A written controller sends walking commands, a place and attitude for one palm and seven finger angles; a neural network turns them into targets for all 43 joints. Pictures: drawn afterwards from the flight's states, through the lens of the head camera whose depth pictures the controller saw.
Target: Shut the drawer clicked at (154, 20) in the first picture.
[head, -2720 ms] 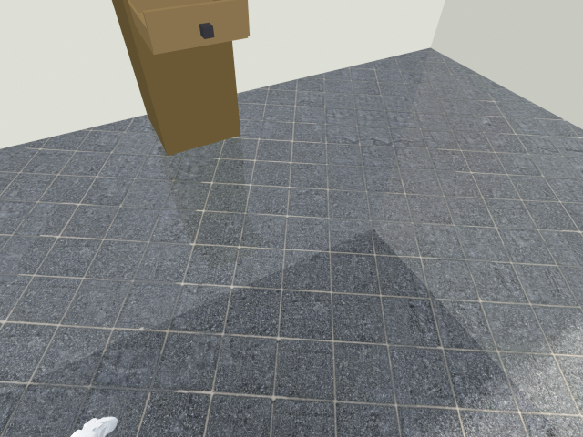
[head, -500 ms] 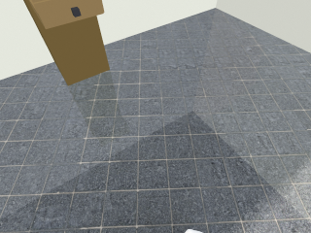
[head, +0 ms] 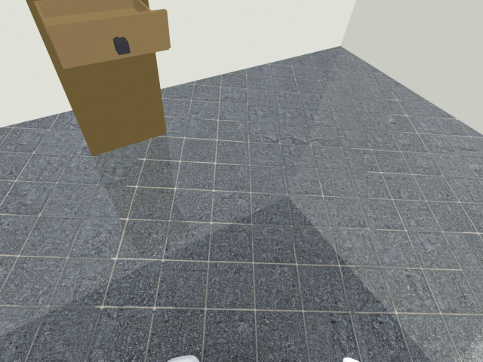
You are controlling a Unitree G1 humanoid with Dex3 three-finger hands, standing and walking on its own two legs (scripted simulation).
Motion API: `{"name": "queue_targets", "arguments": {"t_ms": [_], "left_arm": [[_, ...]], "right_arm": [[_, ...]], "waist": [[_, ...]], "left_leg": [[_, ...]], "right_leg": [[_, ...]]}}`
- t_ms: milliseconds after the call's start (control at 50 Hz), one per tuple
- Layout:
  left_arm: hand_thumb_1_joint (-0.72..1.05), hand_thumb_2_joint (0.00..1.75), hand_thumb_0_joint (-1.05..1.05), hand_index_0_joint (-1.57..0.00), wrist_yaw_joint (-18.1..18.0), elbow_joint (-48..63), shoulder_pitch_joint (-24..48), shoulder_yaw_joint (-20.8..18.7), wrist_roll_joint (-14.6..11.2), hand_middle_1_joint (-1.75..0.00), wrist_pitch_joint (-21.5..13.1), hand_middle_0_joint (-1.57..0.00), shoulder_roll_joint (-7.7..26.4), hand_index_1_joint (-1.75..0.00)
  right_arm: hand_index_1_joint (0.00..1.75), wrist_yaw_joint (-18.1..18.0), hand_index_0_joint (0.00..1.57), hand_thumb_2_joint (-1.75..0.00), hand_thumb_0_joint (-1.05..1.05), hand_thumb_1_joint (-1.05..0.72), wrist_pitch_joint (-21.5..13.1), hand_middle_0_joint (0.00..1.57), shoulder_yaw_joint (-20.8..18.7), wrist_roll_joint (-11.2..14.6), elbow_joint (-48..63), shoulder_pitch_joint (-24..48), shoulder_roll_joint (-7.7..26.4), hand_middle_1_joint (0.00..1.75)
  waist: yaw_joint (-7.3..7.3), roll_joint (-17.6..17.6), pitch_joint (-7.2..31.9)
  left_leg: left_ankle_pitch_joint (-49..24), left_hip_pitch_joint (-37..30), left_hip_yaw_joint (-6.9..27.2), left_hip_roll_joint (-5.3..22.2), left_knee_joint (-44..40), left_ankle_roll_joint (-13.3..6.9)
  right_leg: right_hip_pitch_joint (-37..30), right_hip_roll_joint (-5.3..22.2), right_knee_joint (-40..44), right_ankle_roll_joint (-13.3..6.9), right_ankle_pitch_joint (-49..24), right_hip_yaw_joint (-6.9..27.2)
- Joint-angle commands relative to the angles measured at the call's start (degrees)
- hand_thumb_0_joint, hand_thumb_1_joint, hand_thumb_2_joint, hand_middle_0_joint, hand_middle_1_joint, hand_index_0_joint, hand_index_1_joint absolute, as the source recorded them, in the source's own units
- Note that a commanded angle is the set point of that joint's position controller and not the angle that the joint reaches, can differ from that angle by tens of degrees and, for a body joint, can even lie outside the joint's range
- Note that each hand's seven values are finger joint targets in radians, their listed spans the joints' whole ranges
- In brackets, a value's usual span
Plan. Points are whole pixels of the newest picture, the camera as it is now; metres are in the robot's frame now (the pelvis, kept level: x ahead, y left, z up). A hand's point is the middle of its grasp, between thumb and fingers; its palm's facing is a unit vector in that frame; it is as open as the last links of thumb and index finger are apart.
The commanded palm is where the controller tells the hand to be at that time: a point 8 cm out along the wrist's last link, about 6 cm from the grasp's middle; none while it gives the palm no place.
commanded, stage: walk to a spot facing it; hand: left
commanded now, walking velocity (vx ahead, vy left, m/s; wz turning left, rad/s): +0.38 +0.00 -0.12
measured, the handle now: (120, 43) +1.03 +0.51 -0.02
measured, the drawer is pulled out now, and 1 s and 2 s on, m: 0.28 0.28 0.28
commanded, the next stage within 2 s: turn to face it in 1.12 s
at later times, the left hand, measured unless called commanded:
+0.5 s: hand (199, 247) +0.38 +0.12 -0.17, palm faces -0.12 -0.98 -0.18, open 7.4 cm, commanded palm none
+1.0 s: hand (187, 226) +0.45 +0.16 -0.18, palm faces +0.02 -0.99 -0.14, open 7.4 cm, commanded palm none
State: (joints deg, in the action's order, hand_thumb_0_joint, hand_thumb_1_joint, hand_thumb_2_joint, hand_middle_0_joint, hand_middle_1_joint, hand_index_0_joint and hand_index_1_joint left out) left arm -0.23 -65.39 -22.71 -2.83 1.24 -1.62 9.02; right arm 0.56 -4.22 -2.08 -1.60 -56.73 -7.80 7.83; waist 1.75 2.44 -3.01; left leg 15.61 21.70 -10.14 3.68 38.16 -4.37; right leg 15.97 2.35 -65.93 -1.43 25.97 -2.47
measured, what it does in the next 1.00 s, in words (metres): walks ahead: right foot, then left foot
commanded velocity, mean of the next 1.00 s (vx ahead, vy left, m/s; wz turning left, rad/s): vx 0.37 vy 0.00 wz -0.03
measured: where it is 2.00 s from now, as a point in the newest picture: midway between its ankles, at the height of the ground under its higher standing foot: (254, 247)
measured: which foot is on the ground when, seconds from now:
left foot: down 0.00-0.48, up 0.50-0.90, down 0.92-1.00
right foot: up 0.00-0.46, down 0.48-0.92, up 0.94-1.00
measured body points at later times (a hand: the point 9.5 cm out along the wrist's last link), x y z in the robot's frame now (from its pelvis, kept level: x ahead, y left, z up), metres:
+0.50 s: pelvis +0.25 -0.04 -0.01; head +0.28 -0.05 +0.44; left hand +0.39 +0.17 -0.15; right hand +0.09 -0.21 -0.15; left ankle +0.07 +0.08 -0.70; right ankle +0.33 -0.14 -0.73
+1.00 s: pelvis +0.49 -0.01 +0.00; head +0.50 +0.02 +0.45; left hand +0.45 +0.22 -0.17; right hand +0.58 -0.26 -0.12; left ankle +0.55 +0.08 -0.72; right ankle +0.36 -0.13 -0.65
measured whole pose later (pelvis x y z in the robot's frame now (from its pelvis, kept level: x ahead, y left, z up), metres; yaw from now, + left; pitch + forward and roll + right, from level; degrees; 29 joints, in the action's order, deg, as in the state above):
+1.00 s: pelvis +0.49 -0.01 +0.00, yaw -3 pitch -1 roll -1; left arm 0.1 -65.3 -21.2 -3.0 1.1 -1.4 10.4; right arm 0.6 -4.3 -2.6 -1.9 -56.6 -8.8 10.0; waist 1.3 2.8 -2.9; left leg 15.3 20.8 -10.5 4.7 37.4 -3.1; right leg 14.9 3.9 -61.6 -0.3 26.8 -4.7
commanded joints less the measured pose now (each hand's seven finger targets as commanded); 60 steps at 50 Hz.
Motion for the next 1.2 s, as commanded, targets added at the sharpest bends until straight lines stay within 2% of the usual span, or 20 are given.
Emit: {"name": "queue_targets", "arguments": {"t_ms": [0, 120, 340, 380, 420, 440, 460, 480, 500, 560, 620, 800, 840, 860, 880, 900, 920, 980, 1040, 1180], "left_arm": [[0.9, 0.9, 0.0, -0.2, 0.97, 4.85, 0.77, -1.04, 0.78, -0.3, -0.83, -0.2, 1.92, -0.3], [0.9, 0.9, 0.0, -0.2, 1.27, 6.41, 2.65, -1.47, 0.9, -0.3, 1.25, -0.2, 1.38, -0.3], [0.9, 0.9, 0.0, -0.2, 1.81, 12.07, 20.66, -0.47, 0.25, -0.3, 0.0, -0.2, 1.59, -0.3], [0.9, 0.9, 0.0, -0.2, 1.63, 11.5, 17.54, -0.64, 0.29, -0.3, -0.51, -0.2, 2.45, -0.3], [0.9, 0.9, 0.0, -0.2, 1.33, 7.42, 4.67, -1.49, 0.61, -0.3, -1.44, -0.2, 4.4, -0.3], [0.9, 0.9, 0.0, -0.2, 0.85, 4.9, -3.38, -2.63, 1.01, -0.3, -2.18, -0.2, 8.35, -0.3], [0.9, 0.9, 0.0, -0.2, -0.05, 3.67, -10.3, -4.45, 0.77, -0.3, -2.48, -0.2, 14.65, -0.3], [0.9, 0.9, 0.0, -0.2, -0.19, 3.03, -10.56, -4.43, -0.49, -0.3, -2.19, -0.2, 16.64, -0.3], [0.9, 0.9, 0.0, -0.2, -0.33, 4.01, -4.92, -4.16, -0.58, -0.3, -1.96, -0.2, 15.03, -0.3], [0.9, 0.9, 0.0, -0.2, -0.8, 6.25, 5.45, -1.69, -0.23, -0.3, -2.55, -0.2, 7.09, -0.3], [0.9, 0.9, 0.0, -0.2, -0.83, 5.94, 5.67, -1.16, 0.43, -0.3, -3.38, -0.2, 4.88, -0.3], [0.9, 0.9, 0.0, -0.2, -0.38, 4.43, 1.45, -1.38, 0.3, -0.3, -3.18, -0.2, 8.79, -0.3], [0.9, 0.9, 0.0, -0.2, -0.43, 4.4, 1.49, -1.59, 0.18, -0.3, -2.98, -0.2, 9.43, -0.3], [0.9, 0.9, 0.0, -0.2, -0.48, 4.37, 2.14, -1.66, 0.09, -0.3, -2.88, -0.2, 9.54, -0.3], [0.9, 0.9, 0.0, -0.2, -0.24, 5.03, 1.62, -1.5, -0.28, -0.3, -2.75, -0.2, 8.07, -0.3], [0.9, 0.9, 0.0, -0.2, 0.43, 6.51, 0.18, -0.72, -1.04, -0.3, -2.7, -0.2, 4.52, -0.3], [0.9, 0.9, 0.0, -0.2, 0.27, 8.28, 4.04, -0.83, -0.61, -0.3, -2.88, -0.2, 6.54, -0.3], [0.9, 0.9, 0.0, -0.2, 0.95, 6.86, 7.47, -1.18, -0.02, -0.3, -1.98, -0.2, 5.21, -0.3], [0.9, 0.9, 0.0, -0.2, 0.95, 5.27, 2.53, -0.99, 0.34, -0.3, 0.28, -0.2, 2.51, -0.3], [0.9, 0.9, 0.0, -0.2, 1.32, 8.49, 9.46, -1.24, 0.38, -0.3, 1.79, -0.2, 1.5, -0.3]], "right_arm": [[0.3, -1.51, 0.2, -0.9, 0.0, -0.9, -0.55, 0.2, -1.54, 0.28, -1.68, -10.07, 6.37, 0.3], [0.3, -1.9, 0.2, -0.9, 0.0, -0.9, -1.69, 0.2, -1.58, 0.82, -3.15, -13.87, 5.9, 0.3], [0.3, -2.09, 0.2, -0.9, 0.0, -0.9, -0.94, 0.2, -1.2, -0.06, -8.48, -24.33, 6.93, 0.3], [0.3, -2.1, 0.2, -0.9, 0.0, -0.9, -0.74, 0.2, -1.16, -0.05, -8.81, -23.86, 7.58, 0.3], [0.3, -2.07, 0.2, -0.9, 0.0, -0.9, -0.57, 0.2, -1.48, 0.42, -8.61, -21.59, 8.82, 0.3], [0.3, -1.53, 0.2, -0.9, 0.0, -0.9, -0.67, 0.2, -1.35, 1.09, -7.83, -20.97, 7.79, 0.3], [0.3, -1.18, 0.2, -0.9, 0.0, -0.9, -0.96, 0.2, -0.73, 1.77, -5.85, -22.88, 4.18, 0.3], [0.3, -1.33, 0.2, -0.9, 0.0, -0.9, -0.75, 0.2, -0.8, 1.79, -4.38, -18.66, 4.65, 0.3], [0.3, -1.27, 0.2, -0.9, 0.0, -0.9, -0.54, 0.2, -1.26, 1.76, -4.35, -16.19, 4.53, 0.3], [0.3, -0.99, 0.2, -0.9, 0.0, -0.9, 1.16, 0.2, -1.27, 0.52, -3.79, -13.4, 1.8, 0.3], [0.3, -0.5, 0.2, -0.9, 0.0, -0.9, 2.58, 0.2, -1.11, 0.12, -4.39, -16.58, 0.26, 0.3], [0.3, 1.59, 0.2, -0.9, 0.0, -0.9, 1.45, 0.2, -1.2, 0.27, 1.63, -1.83, 2.9, 0.3], [0.3, 1.3, 0.2, -0.9, 0.0, -0.9, 1.05, 0.2, -1.56, 0.11, 1.29, -3.75, 4.59, 0.3], [0.3, 0.97, 0.2, -0.9, 0.0, -0.9, 0.67, 0.2, -2.12, -0.12, -0.48, -9.82, 6.32, 0.3], [0.3, 0.32, 0.2, -0.9, 0.0, -0.9, 0.3, 0.2, -3.23, -0.7, -2.75, -18.6, 10.74, 0.3], [0.3, -0.32, 0.2, -0.9, 0.0, -0.9, 0.1, 0.2, -4.84, -1.1, -4.25, -25.38, 17.95, 0.3], [0.3, -0.86, 0.2, -0.9, 0.0, -0.9, 0.68, 0.2, -4.4, -0.23, -4.55, -25.78, 17.85, 0.3], [0.3, -1.51, 0.2, -0.9, 0.0, -0.9, -0.08, 0.2, -2.32, 0.02, -1.67, -13.51, 10.39, 0.3], [0.3, -1.78, 0.2, -0.9, 0.0, -0.9, -0.73, 0.2, -1.45, 0.39, -1.75, -10.55, 7.49, 0.3], [0.3, -1.92, 0.2, -0.9, 0.0, -0.9, -0.61, 0.2, -2.02, 0.4, -3.55, -13.98, 7.47, 0.3]], "waist": [[-1.82, -7.02, -2.45], [-0.68, -5.9, -1.83], [-5.72, -8.85, -5.33], [-3.76, -8.79, -3.36], [2.4, -7.65, 3.68], [5.81, -2.94, 9.4], [6.95, 10.79, 16.74], [6.46, 7.56, 15.96], [4.93, 5.16, 10.68], [-0.96, -3.0, -0.53], [-3.95, 2.52, -0.47], [-0.59, 4.6, -2.89], [-2.36, 1.71, -2.13], [-5.38, -1.94, 1.0], [-8.78, -9.73, 6.24], [-9.89, -25.14, 11.57], [-10.08, -20.47, 11.03], [-5.22, -9.26, 0.22], [-1.32, -10.0, -1.22], [-1.94, -7.9, -3.42]], "left_leg": [[2.99, -7.32, 18.11, 14.93, -28.07, -1.87], [-7.28, -12.44, 9.21, 12.49, -30.59, -2.9], [-28.04, -25.32, 3.4, 13.82, -25.06, -3.66], [-39.75, -25.59, 2.38, 13.88, -19.64, -3.13], [-46.82, -22.85, -0.47, 11.38, -4.23, -0.61], [-36.56, -11.04, -1.9, 8.96, 9.52, 1.49], [2.57, 6.21, -2.97, 0.12, 29.09, 4.17], [16.67, 12.4, 5.09, -1.62, 40.72, 3.4], [11.88, 13.4, 8.5, 2.0, 43.6, 2.7], [3.71, 10.56, 10.27, 6.6, 36.62, 3.51], [1.38, 7.92, 7.66, 6.46, 27.44, 5.17], [-4.19, 5.44, 2.09, 3.32, 1.22, 4.64], [-3.28, -0.92, 0.43, 1.65, -3.0, 3.83], [-4.42, -10.22, 0.07, 0.08, -6.82, 3.25], [-3.77, -23.37, 8.0, 5.0, -10.54, 0.72], [-6.69, -34.18, 30.07, 20.44, -17.69, -5.37], [-6.84, -33.36, 35.24, 24.03, -22.26, -8.21], [-6.76, -17.05, 21.61, 19.22, -24.82, -4.5], [-8.83, -9.91, 10.17, 14.79, -26.9, -2.2], [-14.61, -15.24, 2.22, 14.73, -28.56, -3.13]], "right_leg": [[16.46, 5.15, -7.83, 0.7, -10.32, 2.79], [21.96, 6.13, -0.45, 2.99, -18.5, 1.85], [19.97, 3.07, 28.18, 0.73, -15.9, -5.1], [13.12, 0.28, 30.77, -0.88, -12.76, -7.01], [-3.78, -2.59, 35.84, -2.57, -16.4, -8.63], [-19.62, 3.52, 35.99, -5.3, -18.67, -1.35], [-34.0, 20.36, 40.71, -12.06, -23.43, 24.15], [-32.83, 24.88, 46.85, -15.25, -26.0, 31.87], [-24.91, 23.66, 48.7, -14.18, -16.7, 27.41], [-3.25, 18.5, 52.78, -8.69, -15.86, 13.52], [0.59, 14.45, 53.5, -6.56, -21.54, 3.3], [-7.64, 13.5, 51.74, -5.71, -22.67, 0.85], [-7.96, 13.49, 46.62, -5.16, -28.0, -0.16], [-6.19, 11.51, 37.79, -3.95, -32.45, -2.86], [0.67, 7.39, 22.98, -1.36, -29.9, -6.37], [14.94, -1.04, 2.97, 1.63, -1.61, -8.8], [19.74, -0.73, -6.44, 0.69, 6.77, -1.45], [20.6, 5.89, -8.83, 1.07, -5.22, 2.03], [15.46, 5.93, -3.7, 2.12, -10.06, 1.51], [18.76, 6.39, 13.6, 3.22, -16.73, -1.14]]}}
